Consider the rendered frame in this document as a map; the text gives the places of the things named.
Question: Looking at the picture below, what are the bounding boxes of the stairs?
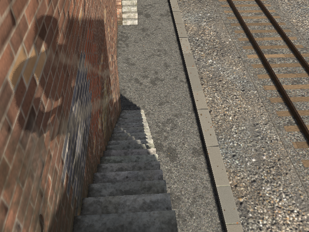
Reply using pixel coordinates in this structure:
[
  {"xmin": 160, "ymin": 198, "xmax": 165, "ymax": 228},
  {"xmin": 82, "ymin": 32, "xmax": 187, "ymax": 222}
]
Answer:
[
  {"xmin": 122, "ymin": 0, "xmax": 138, "ymax": 25},
  {"xmin": 72, "ymin": 110, "xmax": 178, "ymax": 232}
]

